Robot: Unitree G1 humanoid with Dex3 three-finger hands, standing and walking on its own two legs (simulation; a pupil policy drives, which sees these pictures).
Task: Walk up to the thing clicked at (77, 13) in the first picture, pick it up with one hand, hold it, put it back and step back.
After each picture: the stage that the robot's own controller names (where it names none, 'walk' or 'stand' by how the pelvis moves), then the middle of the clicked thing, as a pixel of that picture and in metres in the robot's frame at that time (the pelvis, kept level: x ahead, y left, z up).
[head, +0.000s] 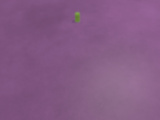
stand; (77, 17) +1.85 +0.09 -0.72
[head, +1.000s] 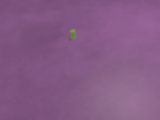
walk; (73, 34) +1.72 +0.30 -0.71
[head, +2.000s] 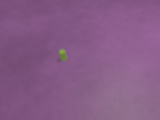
walk; (63, 55) +1.11 +0.34 -0.72
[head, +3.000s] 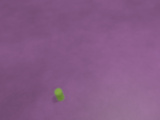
walk; (59, 94) +0.69 +0.31 -0.72
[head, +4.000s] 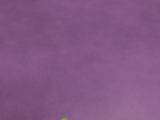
walk; out of the picture +0.44 +0.21 -0.71
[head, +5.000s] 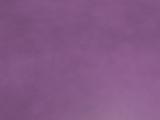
stand; out of the picture +0.33 +0.23 -0.71
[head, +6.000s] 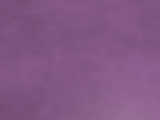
stand; out of the picture +0.31 +0.20 -0.72
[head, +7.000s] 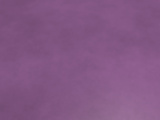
stand; out of the picture +0.33 +0.21 -0.73
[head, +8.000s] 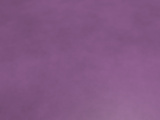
stand; out of the picture +0.31 +0.22 -0.73
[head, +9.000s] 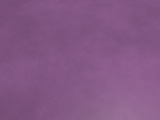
stand; out of the picture +0.31 +0.22 -0.73
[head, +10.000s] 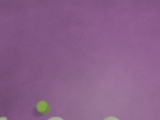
go down; (43, 107) +0.34 +0.23 -0.58
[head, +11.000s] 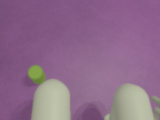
go down; (37, 75) +0.38 +0.25 -0.32
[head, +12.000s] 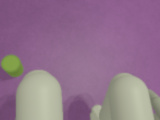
close in; (13, 66) +0.38 +0.27 -0.26
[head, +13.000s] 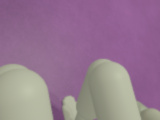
close; out of the picture +0.36 +0.29 -0.21
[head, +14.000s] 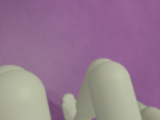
close; out of the picture +0.35 +0.30 -0.22
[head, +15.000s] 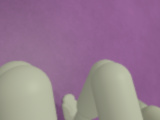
lift; out of the picture +0.32 +0.29 -0.22
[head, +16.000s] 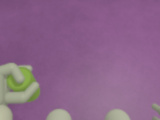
lift; (25, 85) +0.31 +0.20 +0.00
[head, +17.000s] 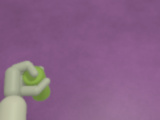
hold; (37, 84) +0.34 +0.18 +0.01
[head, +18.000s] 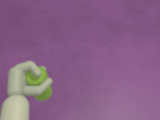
hold; (39, 84) +0.34 +0.17 +0.01
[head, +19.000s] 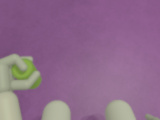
crouch; (27, 74) +0.36 +0.21 -0.07
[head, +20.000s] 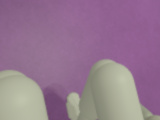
lower; out of the picture +0.36 +0.29 -0.22
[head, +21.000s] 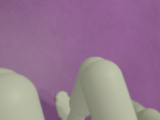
lower; out of the picture +0.37 +0.32 -0.22
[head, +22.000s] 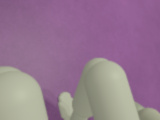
lower; out of the picture +0.36 +0.31 -0.22
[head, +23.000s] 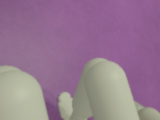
lower; out of the picture +0.36 +0.31 -0.22
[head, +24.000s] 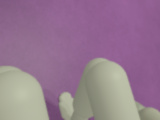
loosen; out of the picture +0.35 +0.31 -0.22
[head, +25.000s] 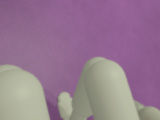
withdraw; out of the picture +0.35 +0.29 -0.22
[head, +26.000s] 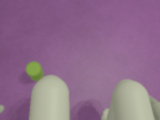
walk; (35, 71) +0.39 +0.25 -0.32
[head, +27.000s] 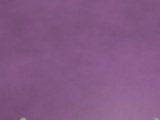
stand; out of the picture +0.31 +0.21 -0.66
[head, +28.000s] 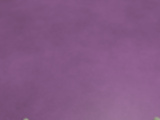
stand; out of the picture +0.33 +0.22 -0.66
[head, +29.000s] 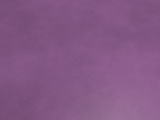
stand; out of the picture +0.33 +0.21 -0.69
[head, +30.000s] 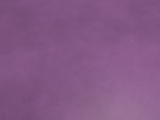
stand; out of the picture +0.34 +0.22 -0.72
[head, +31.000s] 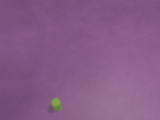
walk; (57, 104) +0.46 +0.22 -0.71
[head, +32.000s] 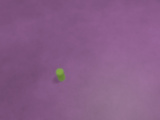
walk; (60, 74) +0.74 +0.28 -0.70
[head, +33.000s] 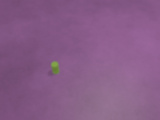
stand; (55, 67) +0.92 +0.27 -0.71
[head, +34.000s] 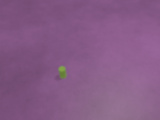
stand; (62, 72) +0.93 +0.24 -0.72
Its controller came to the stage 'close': yes
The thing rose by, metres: 0.71
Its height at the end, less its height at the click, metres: +0.00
